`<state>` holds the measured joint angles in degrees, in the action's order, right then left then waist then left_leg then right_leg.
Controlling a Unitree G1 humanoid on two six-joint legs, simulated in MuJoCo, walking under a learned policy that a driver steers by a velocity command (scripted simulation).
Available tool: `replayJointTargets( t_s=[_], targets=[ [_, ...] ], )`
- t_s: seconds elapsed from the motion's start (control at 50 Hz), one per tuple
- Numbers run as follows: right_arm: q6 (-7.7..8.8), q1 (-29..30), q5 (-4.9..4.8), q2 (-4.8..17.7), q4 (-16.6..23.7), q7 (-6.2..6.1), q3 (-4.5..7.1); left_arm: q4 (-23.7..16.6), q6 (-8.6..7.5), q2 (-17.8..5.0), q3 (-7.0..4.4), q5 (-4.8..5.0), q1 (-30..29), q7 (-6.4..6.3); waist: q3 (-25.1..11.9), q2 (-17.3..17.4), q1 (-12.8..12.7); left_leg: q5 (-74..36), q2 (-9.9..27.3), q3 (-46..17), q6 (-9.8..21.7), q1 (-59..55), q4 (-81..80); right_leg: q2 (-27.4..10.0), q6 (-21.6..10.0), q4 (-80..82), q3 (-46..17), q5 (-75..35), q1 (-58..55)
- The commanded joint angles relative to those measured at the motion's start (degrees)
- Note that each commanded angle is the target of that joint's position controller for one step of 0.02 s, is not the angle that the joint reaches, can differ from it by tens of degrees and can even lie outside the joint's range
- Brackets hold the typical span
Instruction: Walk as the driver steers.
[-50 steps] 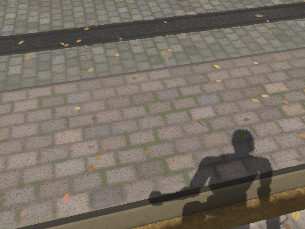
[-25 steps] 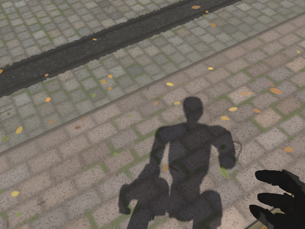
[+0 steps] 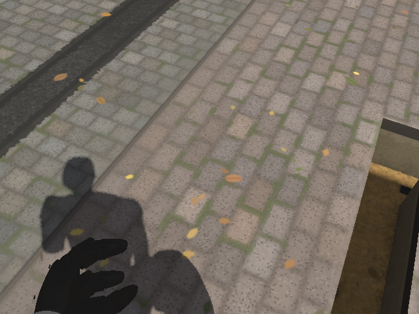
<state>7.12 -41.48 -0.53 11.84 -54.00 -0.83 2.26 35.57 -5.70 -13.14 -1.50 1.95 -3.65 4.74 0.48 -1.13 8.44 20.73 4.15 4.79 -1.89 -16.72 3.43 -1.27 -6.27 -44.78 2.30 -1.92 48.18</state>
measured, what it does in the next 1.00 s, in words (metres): walks ahead, turning left: right foot, then left foot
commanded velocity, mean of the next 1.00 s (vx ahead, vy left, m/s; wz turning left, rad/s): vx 1.00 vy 0.00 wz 0.71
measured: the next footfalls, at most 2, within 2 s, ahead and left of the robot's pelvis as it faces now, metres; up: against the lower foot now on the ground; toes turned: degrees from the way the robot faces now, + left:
right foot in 0.12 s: +0.34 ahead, -0.12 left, +0.00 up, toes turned -1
left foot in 0.56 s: +0.72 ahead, +0.19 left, +0.00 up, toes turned +25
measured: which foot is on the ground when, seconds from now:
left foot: down 0.00-0.12, up 0.14-0.54, down 0.56-1.00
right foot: up 0.00-0.10, down 0.12-0.54, up 0.56-0.98, down 1.00-1.00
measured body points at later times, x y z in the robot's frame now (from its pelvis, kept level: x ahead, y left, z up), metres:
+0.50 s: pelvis +0.47 +0.04 -0.01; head +0.47 +0.07 +0.43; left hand +0.39 +0.30 -0.16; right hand +0.75 -0.13 -0.07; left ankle +0.67 +0.21 -0.67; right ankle +0.30 -0.12 -0.72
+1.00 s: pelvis +0.91 +0.22 -0.01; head +0.92 +0.25 +0.43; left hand +0.97 +0.59 -0.03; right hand +1.13 +0.02 -0.12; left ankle +0.69 +0.17 -0.72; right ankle +1.14 +0.24 -0.73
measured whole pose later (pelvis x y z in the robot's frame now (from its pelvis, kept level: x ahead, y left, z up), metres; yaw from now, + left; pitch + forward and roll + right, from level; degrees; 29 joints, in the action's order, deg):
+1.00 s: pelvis +0.91 +0.22 -0.01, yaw +47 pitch +2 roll -1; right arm 2.5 -25.1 -1.6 16.8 -42.2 -1.4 4.9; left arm 29.7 -8.0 -15.3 -2.2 2.4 -3.9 0.5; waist 1.0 -1.2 6.2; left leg 32.2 -7.8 -19.6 6.3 -1.9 33.2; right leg 0.6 4.0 -27.6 -7.4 0.6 30.3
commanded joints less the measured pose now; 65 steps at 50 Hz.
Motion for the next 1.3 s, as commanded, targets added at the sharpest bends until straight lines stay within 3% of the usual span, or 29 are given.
replayJointTargets(
  t_s=[0.02,0.06,0.1,0.12,0.14,0.16,0.2,0.26,0.32,0.44,0.5,0.54,0.56,0.58,0.6,0.62,0.64,0.68,0.74,0.82,0.92,0.96,1.0,1.02,1.04,1.06,1.1,1.18,1.3],
  targets=[
    [0.87,7.98,0.24,11.15,6.22,-0.12,1.11,-5.43,-1.31,-4.15,-1.19,-0.75,-7.67,0.74,7.34,9.55,-6.60,-48.96,10.08,-0.28,11.13,15.21,-1.82,3.86,-0.74,8.00,5.88,-2.14,-17.69],
    [-0.45,6.17,0.39,13.28,4.12,-0.25,1.17,-6.45,-0.93,-8.10,-3.11,-0.69,-2.21,0.69,3.43,16.66,-11.36,-75.00,11.65,-2.24,10.44,12.67,10.61,7.16,-2.11,9.32,6.20,1.67,-28.31],
    [-2.07,11.72,0.14,17.05,4.72,-0.80,2.08,0.26,0.79,-12.84,-6.21,-0.20,22.87,-1.62,-6.55,17.72,-25.33,-77.70,9.83,-3.04,8.30,25.29,39.60,2.76,-3.44,12.58,0.22,0.54,-57.00],
    [-1.62,10.65,1.69,8.36,7.64,-0.62,0.02,2.83,1.34,-16.00,-6.31,-0.22,30.96,-3.10,-15.00,6.24,-21.87,-22.78,3.18,-6.93,7.92,42.91,59.89,-10.93,-2.07,6.13,-17.06,9.74,-75.68],
    [0.43,2.92,-1.90,0.84,9.72,0.11,-2.45,1.45,-0.46,-17.29,-5.39,-3.48,29.73,-2.91,-29.54,-15.36,-14.59,4.86,-4.04,-14.18,6.72,56.85,80.16,-25.36,-12.61,19.76,-49.16,22.23,-85.63],
    [1.59,10.91,-4.19,6.15,10.27,0.28,-1.04,2.76,-0.88,-10.68,-4.87,-4.01,28.79,-2.46,-23.78,-8.44,-17.29,1.34,-0.60,-16.72,7.04,60.14,85.21,-21.61,-10.57,27.44,-48.04,26.78,-76.12],
    [1.07,21.83,-4.23,5.79,12.50,0.27,-1.07,5.58,-1.72,-6.38,-3.43,-3.69,25.06,-2.34,-9.56,1.41,-14.79,-3.40,3.85,-13.17,6.98,61.92,82.57,-18.25,-8.00,29.43,-29.88,22.24,-58.90],
    [-3.49,19.08,-3.67,4.12,11.71,1.62,-0.23,8.23,-2.33,-1.53,-1.95,-3.65,17.48,-1.87,-1.44,-4.11,-7.36,-4.23,8.23,-12.85,6.65,53.68,76.42,-15.67,-5.83,34.32,-14.39,19.38,-38.74],
    [-5.78,25.37,-3.13,3.48,14.49,1.76,-0.43,9.63,-2.22,-3.59,-2.23,-3.36,14.24,-2.58,7.53,-3.43,-5.64,-8.37,9.26,-12.07,5.12,57.51,71.47,-15.26,-2.99,39.35,-2.70,13.83,-29.65],
    [-4.69,34.82,-1.66,6.84,16.95,4.45,-0.18,8.81,-2.86,-10.56,-3.35,-2.94,16.73,-4.26,9.23,4.18,-7.27,-32.16,4.95,-2.17,7.93,52.25,47.62,-10.06,0.67,41.81,13.37,4.45,-36.88],
    [-4.50,34.20,-2.17,11.02,18.12,5.12,1.64,8.44,-0.53,-16.72,-4.69,-2.61,18.48,-4.55,5.15,-1.06,-5.18,-26.34,-1.96,6.21,9.76,47.32,42.62,-11.99,2.62,31.40,14.59,-39.73,-52.28],
    [-6.37,19.12,-2.39,16.27,15.10,4.24,4.44,6.92,1.71,-18.88,-5.47,-1.38,16.22,-4.75,-2.34,-6.38,3.37,-14.65,-6.86,8.36,11.84,31.10,44.24,-13.51,2.61,9.43,13.73,-61.43,-52.81],
    [-7.26,5.79,-2.00,20.09,11.20,3.36,6.81,5.91,1.72,-18.37,-5.26,-0.86,13.73,-4.97,-8.01,-3.59,9.63,-15.90,-7.58,3.37,14.03,11.69,38.57,-11.30,4.00,-9.85,12.04,-54.16,-42.88],
    [-7.80,6.45,-1.92,21.39,8.84,2.69,6.73,5.24,0.30,-8.17,-2.55,-1.81,14.90,-4.61,-0.26,14.74,4.16,-14.70,-4.34,-8.24,16.36,8.29,36.58,-0.02,6.77,-36.30,9.30,12.64,-24.91],
    [-6.08,12.99,-0.12,21.09,13.10,3.02,5.25,-0.42,-2.57,-1.00,-0.10,-0.75,21.51,-3.96,-9.64,28.10,-7.22,1.51,5.97,-45.21,28.83,-3.08,21.73,8.79,7.63,-53.35,-2.99,35.30,-3.24],
    [-4.60,13.22,-0.19,16.55,15.14,3.53,4.49,-2.18,-4.81,-6.82,-0.27,-0.41,15.42,-3.54,-13.65,15.47,-2.97,13.82,9.20,-55.40,25.88,-1.73,11.39,4.82,3.75,-51.07,-11.63,28.75,-2.39],
    [-3.25,12.34,0.20,15.34,14.98,3.77,4.37,-4.01,-5.50,-8.82,-0.76,0.41,9.18,-3.57,-8.28,6.13,-2.59,15.89,9.14,-55.23,23.28,4.29,8.21,3.44,2.22,-46.90,-10.78,25.14,-1.10],
    [-1.41,19.25,0.42,14.21,16.02,3.96,3.82,-3.70,-4.84,-7.49,-0.69,-1.49,9.52,-4.36,-3.23,-4.97,-8.80,8.06,6.42,-47.83,22.05,19.94,10.60,-0.72,3.15,-36.63,-12.10,19.94,-7.07],
    [-1.64,22.66,-0.20,11.45,17.46,2.21,2.82,-2.84,-2.26,-8.15,-1.51,-2.14,10.53,-4.60,1.39,-3.69,-11.09,-0.51,0.37,-35.35,21.25,31.55,9.15,-3.17,6.85,-25.08,-11.27,19.46,-12.21],
    [-2.75,20.34,-0.99,10.50,16.48,-0.38,2.64,-8.01,-1.83,-3.77,-0.32,-3.27,-3.16,-4.57,5.76,0.77,-5.61,-11.58,-5.90,-24.87,17.78,40.09,9.44,-0.04,10.86,0.74,-6.18,2.74,-17.91],
    [-3.54,18.66,-2.24,11.52,14.66,-1.03,3.83,-10.00,-2.55,-7.89,-2.97,0.14,-5.75,-4.14,2.13,7.26,-3.70,-5.87,-4.07,-29.88,13.73,33.96,14.87,2.84,11.82,15.92,-8.88,-4.12,-28.17],
    [-3.95,19.48,-1.90,11.51,14.43,-1.23,4.39,-9.33,-2.96,-10.72,-4.68,0.92,-1.56,-4.40,0.23,8.88,-6.80,-16.52,-2.68,-31.52,12.24,27.26,21.53,2.56,10.42,17.19,-8.59,0.65,-31.06],
    [-4.26,24.78,0.71,9.76,17.00,0.00,3.36,-4.71,-2.55,-13.68,-6.64,1.35,22.68,-5.45,-15.35,8.96,-19.80,-27.49,-5.20,-26.58,8.38,33.06,48.62,-2.76,7.52,10.22,-10.38,9.87,-58.50],
    [-4.06,17.85,0.91,0.39,18.82,0.49,0.97,-2.84,-2.20,-16.67,-6.47,-0.97,31.14,-5.17,-24.56,-11.62,-15.87,10.78,-11.59,-21.93,6.92,50.99,69.86,-14.54,1.93,14.40,-33.15,31.04,-78.67],
    [-3.48,12.29,-4.33,2.97,20.80,0.51,-0.12,-2.59,-2.54,-17.90,-6.46,-2.46,28.58,-3.72,-25.30,-32.42,-11.60,10.52,-8.42,-18.09,6.34,65.03,82.53,-23.87,-4.20,28.78,-63.49,54.87,-79.79],
    [-3.96,17.38,-4.29,7.93,19.24,0.06,0.70,-4.72,-1.94,-11.08,-5.36,-2.21,22.77,-4.02,-15.33,-19.93,-13.92,3.17,-4.42,-15.73,5.69,68.16,85.33,-21.21,-3.56,31.26,-57.44,59.36,-71.74],
    [-3.98,28.79,-0.09,9.89,20.95,0.52,1.19,-1.92,-0.67,-10.14,-4.96,-2.84,22.29,-4.23,-5.16,-0.81,-14.69,-1.38,-1.20,-11.94,5.63,62.29,80.16,-15.14,-0.78,29.50,-35.46,31.47,-55.16],
    [-4.79,30.38,-2.10,5.57,22.53,1.56,0.32,4.04,-1.59,-4.61,-2.74,-1.65,21.30,-3.12,0.91,-3.42,-9.54,-0.72,2.18,-12.98,6.73,58.29,70.76,-10.87,-2.62,32.69,-23.43,22.39,-42.50],
    [-3.20,39.88,-0.72,6.74,24.53,3.08,-0.51,7.73,-1.83,-9.79,-3.37,-1.80,25.36,-3.75,7.39,1.13,-9.60,-17.48,0.76,-12.12,5.88,66.79,53.26,-12.32,-3.88,38.16,-11.63,8.75,-43.28]
  ],
)
Velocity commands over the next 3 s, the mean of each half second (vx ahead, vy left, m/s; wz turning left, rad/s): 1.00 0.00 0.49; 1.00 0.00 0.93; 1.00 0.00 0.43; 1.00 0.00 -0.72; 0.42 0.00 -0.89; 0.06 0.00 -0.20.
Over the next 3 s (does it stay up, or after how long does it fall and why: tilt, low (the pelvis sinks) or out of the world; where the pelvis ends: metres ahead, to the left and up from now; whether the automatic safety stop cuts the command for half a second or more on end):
stays up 1.74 1.12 0.01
